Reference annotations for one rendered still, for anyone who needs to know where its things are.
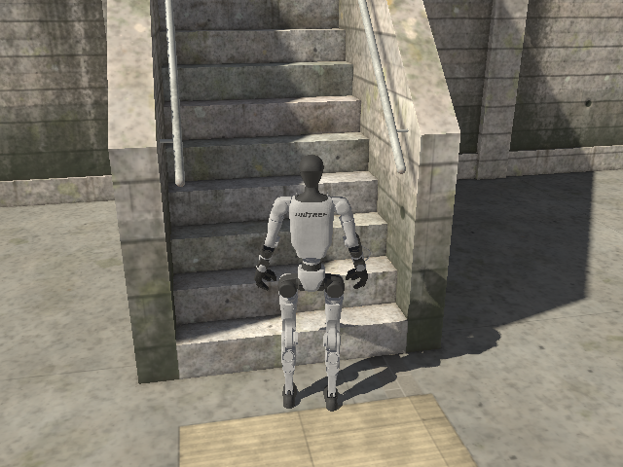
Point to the left robot forearm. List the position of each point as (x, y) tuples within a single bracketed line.
[(265, 256)]

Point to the left robot shin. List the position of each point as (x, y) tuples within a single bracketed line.
[(288, 360)]

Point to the left robot upper arm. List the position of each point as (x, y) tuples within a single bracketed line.
[(280, 207)]

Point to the robot right hand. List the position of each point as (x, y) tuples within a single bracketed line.
[(354, 274)]

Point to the humanoid robot head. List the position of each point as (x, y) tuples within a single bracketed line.
[(311, 169)]

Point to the robot left hand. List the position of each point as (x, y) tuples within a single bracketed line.
[(267, 275)]

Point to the right robot upper arm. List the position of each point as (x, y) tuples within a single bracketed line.
[(342, 207)]

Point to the right robot forearm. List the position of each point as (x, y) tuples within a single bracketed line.
[(357, 256)]

